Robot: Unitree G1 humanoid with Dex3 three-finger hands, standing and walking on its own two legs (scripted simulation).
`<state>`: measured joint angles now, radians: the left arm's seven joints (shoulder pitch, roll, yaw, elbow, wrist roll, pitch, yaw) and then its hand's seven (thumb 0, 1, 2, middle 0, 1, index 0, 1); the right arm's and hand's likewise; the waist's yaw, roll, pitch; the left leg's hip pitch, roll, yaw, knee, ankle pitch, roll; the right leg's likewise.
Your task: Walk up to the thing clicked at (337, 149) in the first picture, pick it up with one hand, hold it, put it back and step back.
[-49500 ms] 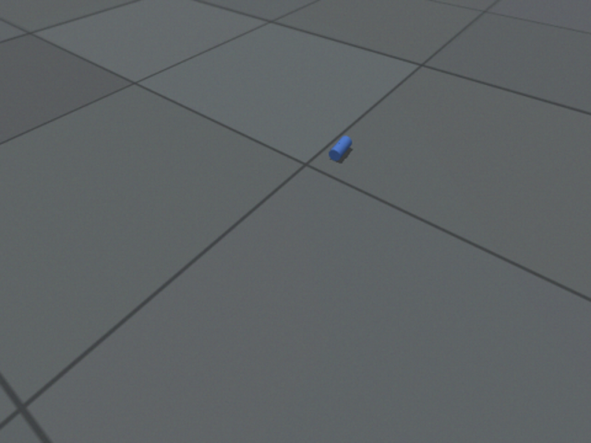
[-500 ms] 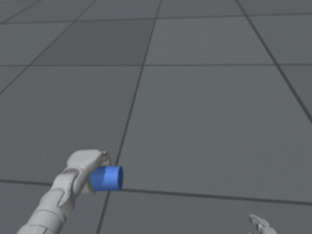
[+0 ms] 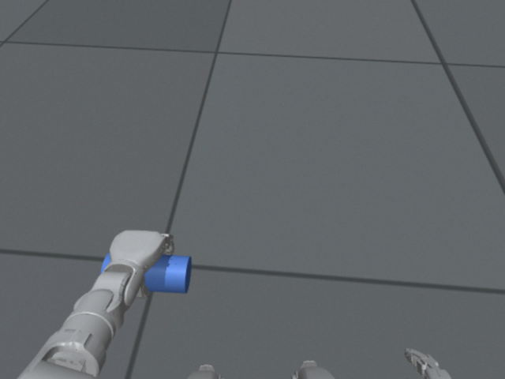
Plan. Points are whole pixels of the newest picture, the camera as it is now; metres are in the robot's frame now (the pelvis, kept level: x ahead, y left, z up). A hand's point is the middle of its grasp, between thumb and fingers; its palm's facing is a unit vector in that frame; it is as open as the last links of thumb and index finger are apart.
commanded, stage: crouch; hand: left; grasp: from above
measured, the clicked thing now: (148, 272) +0.34 +0.22 -0.12
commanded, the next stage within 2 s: lower in 1.60 s
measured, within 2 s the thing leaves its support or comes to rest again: neither
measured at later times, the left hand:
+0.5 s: hand (177, 278) +0.39 +0.21 -0.33, palm faces -0.45 +0.05 -0.89, open 9.8 cm
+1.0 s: hand (189, 284) +0.43 +0.20 -0.47, palm faces -0.45 +0.01 -0.89, open 9.8 cm
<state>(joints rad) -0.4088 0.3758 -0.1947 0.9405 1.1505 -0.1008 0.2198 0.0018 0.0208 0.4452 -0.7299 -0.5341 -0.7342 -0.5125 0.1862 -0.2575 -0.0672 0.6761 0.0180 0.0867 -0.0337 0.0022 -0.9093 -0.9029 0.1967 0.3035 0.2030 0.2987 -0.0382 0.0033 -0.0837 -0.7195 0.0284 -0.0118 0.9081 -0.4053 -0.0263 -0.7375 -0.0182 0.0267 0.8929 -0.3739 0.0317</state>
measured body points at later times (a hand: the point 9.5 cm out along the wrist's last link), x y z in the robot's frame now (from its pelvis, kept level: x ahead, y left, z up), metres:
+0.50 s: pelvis -0.05 +0.02 -0.20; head +0.13 +0.03 +0.21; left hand +0.41 +0.20 -0.28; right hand -0.03 -0.25 -0.33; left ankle +0.02 +0.13 -0.69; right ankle +0.03 -0.14 -0.69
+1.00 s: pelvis -0.06 +0.00 -0.31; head +0.18 +0.03 +0.07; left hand +0.45 +0.20 -0.42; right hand -0.01 -0.28 -0.43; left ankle +0.02 +0.13 -0.69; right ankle +0.03 -0.14 -0.69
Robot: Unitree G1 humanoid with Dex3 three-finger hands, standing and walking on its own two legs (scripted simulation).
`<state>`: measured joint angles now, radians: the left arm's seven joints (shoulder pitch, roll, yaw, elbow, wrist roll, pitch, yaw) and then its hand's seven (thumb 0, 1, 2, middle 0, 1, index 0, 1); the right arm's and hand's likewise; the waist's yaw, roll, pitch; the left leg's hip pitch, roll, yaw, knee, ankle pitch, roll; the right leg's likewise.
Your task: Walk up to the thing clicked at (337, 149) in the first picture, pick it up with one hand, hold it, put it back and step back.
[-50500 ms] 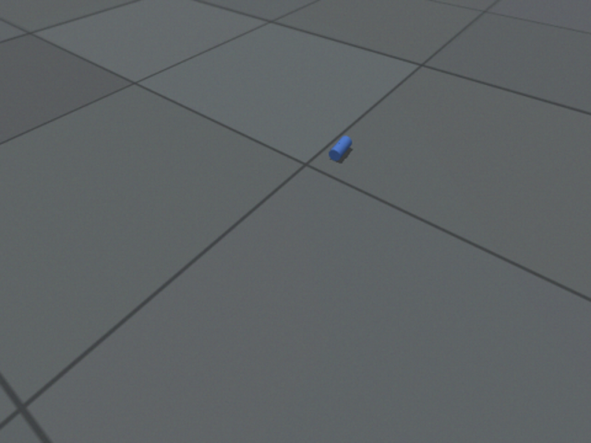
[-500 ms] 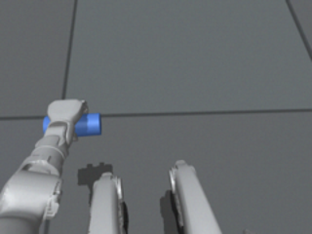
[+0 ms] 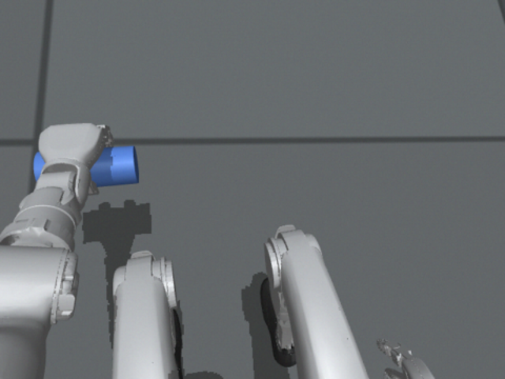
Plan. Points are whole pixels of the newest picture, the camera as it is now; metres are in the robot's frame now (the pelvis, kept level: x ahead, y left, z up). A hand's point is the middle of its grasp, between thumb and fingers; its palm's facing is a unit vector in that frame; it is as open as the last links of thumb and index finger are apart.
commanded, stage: crouch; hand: left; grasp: from above
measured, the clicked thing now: (91, 168) +0.49 +0.22 -0.20
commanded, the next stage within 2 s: lower in 0.60 s
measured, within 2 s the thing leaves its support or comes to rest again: neither
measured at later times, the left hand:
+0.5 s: hand (98, 171) +0.49 +0.21 -0.22, palm faces -0.46 +0.00 -0.89, open 9.7 cm
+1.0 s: hand (104, 175) +0.49 +0.21 -0.27, palm faces -0.49 -0.02 -0.87, open 9.7 cm
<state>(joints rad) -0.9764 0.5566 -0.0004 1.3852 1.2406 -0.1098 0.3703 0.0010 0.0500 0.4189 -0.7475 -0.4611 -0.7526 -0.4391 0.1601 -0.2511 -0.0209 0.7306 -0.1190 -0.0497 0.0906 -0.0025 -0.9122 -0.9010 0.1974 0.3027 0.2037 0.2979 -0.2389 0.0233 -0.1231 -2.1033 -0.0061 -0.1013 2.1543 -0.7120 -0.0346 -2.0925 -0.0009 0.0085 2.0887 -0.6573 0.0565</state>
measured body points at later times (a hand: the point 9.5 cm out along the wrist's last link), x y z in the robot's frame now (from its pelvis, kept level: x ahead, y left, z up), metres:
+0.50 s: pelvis -0.01 +0.00 -0.06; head +0.23 +0.04 +0.32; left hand +0.51 +0.21 -0.17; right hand +0.00 -0.27 -0.17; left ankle +0.07 +0.13 -0.38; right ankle +0.09 -0.14 -0.37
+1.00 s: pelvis -0.01 +0.01 -0.09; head +0.25 +0.06 +0.28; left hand +0.51 +0.21 -0.22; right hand -0.01 -0.27 -0.18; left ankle +0.07 +0.13 -0.38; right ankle +0.09 -0.14 -0.37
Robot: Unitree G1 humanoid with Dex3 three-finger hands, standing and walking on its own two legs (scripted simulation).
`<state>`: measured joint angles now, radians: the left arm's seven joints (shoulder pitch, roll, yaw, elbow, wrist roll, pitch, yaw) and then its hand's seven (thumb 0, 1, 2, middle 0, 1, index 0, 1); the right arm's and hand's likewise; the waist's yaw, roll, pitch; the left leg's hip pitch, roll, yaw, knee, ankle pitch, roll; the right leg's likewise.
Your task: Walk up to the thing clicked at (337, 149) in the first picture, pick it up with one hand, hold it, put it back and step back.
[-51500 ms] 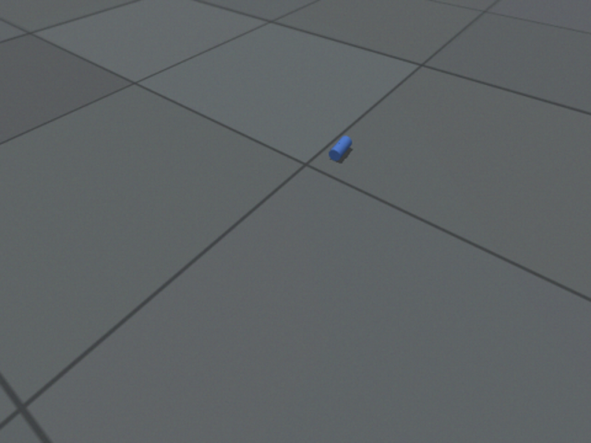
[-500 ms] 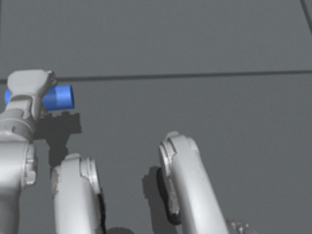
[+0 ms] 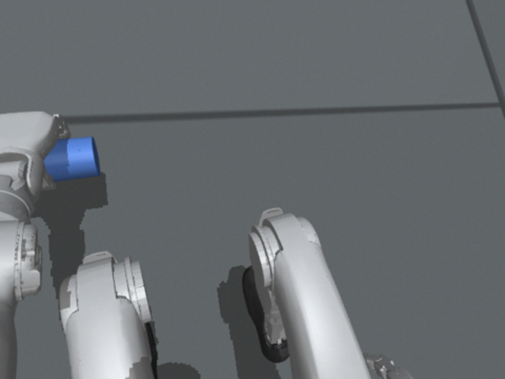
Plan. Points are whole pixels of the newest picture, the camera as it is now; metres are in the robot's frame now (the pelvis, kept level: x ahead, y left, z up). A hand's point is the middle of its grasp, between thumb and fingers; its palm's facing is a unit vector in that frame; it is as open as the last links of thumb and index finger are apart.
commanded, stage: lower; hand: left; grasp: from above
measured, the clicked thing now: (46, 161) +0.49 +0.24 -0.22
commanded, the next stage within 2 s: rest in 0.10 s
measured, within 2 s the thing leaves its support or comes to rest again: rests again in 1.58 s
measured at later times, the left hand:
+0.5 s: hand (48, 160) +0.50 +0.23 -0.22, palm faces -0.46 -0.07 -0.88, open 9.6 cm
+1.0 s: hand (51, 163) +0.50 +0.24 -0.25, palm faces -0.45 -0.07 -0.89, open 9.4 cm
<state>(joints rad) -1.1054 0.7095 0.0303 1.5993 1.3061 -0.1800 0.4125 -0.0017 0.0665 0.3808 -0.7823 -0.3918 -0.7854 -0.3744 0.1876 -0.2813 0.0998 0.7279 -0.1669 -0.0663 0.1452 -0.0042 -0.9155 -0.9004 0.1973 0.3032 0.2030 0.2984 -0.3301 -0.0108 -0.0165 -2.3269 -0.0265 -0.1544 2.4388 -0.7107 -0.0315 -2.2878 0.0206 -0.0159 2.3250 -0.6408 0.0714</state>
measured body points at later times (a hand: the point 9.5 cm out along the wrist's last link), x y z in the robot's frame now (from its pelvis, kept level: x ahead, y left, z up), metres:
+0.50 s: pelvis +0.01 +0.00 -0.01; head +0.27 +0.08 +0.34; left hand +0.52 +0.24 -0.17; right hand +0.01 -0.26 -0.09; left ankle +0.07 +0.13 -0.29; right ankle +0.11 -0.14 -0.29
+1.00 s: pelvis +0.00 +0.01 -0.02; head +0.28 +0.10 +0.32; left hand +0.52 +0.24 -0.20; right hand +0.00 -0.25 -0.08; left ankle +0.07 +0.13 -0.29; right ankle +0.11 -0.14 -0.29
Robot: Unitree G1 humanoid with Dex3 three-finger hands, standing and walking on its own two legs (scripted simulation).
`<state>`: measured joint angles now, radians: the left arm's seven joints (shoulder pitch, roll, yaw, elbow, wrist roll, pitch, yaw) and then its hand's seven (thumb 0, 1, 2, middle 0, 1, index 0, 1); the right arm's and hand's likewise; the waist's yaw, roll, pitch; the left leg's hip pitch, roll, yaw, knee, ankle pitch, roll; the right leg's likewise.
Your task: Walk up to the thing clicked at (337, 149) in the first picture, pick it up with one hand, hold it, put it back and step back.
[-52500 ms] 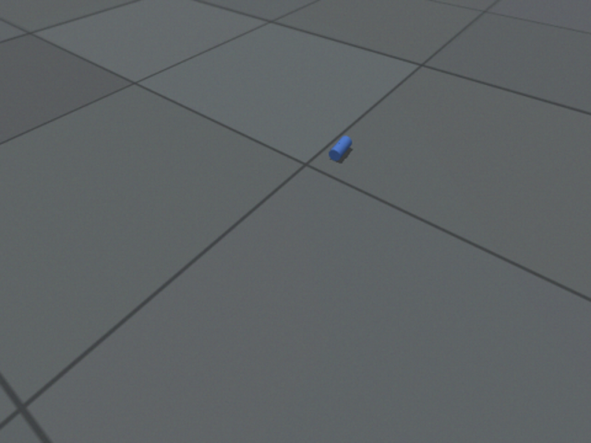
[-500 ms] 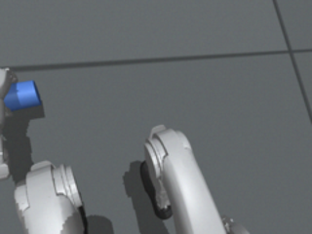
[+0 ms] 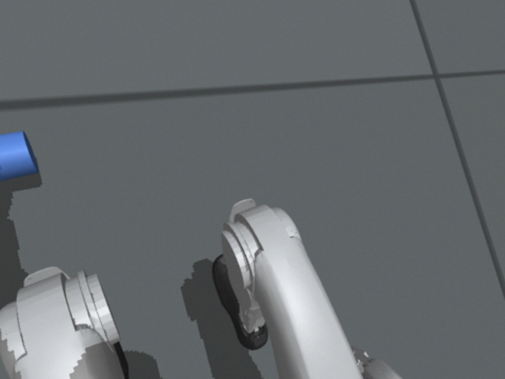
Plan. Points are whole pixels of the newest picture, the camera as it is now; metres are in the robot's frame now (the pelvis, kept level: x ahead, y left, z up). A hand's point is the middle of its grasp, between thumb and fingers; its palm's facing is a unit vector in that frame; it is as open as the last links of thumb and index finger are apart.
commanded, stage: rest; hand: left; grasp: from above
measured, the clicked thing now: out of the picture +0.49 +0.27 -0.27
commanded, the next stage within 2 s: open in 0.30 s
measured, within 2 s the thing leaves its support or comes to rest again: rests again in 0.58 s
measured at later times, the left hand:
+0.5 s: hand out of the picture +0.48 +0.27 -0.23, palm faces -0.44 -0.12 -0.89, open 9.3 cm
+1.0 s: hand out of the picture +0.48 +0.27 -0.24, palm faces -0.44 -0.11 -0.89, open 11.1 cm
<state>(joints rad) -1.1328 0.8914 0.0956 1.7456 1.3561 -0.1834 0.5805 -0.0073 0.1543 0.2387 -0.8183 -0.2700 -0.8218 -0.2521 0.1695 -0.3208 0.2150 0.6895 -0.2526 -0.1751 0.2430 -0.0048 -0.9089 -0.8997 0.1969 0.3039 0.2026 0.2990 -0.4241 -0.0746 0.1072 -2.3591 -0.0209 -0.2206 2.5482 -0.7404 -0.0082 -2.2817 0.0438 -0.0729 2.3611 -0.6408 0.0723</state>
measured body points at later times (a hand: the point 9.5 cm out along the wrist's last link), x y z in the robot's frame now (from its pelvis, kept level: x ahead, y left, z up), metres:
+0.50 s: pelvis +0.00 +0.00 +0.00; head +0.27 +0.11 +0.34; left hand +0.50 +0.27 -0.18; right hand +0.02 -0.25 -0.05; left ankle +0.06 +0.12 -0.27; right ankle +0.12 -0.14 -0.27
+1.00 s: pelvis +0.00 +0.00 +0.01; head +0.28 +0.12 +0.34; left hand +0.50 +0.27 -0.19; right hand +0.02 -0.25 -0.05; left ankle +0.06 +0.12 -0.27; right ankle +0.12 -0.14 -0.27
